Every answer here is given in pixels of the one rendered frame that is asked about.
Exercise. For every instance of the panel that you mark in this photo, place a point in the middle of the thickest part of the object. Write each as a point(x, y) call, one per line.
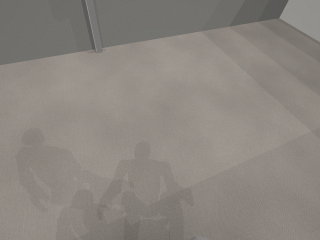
point(94, 25)

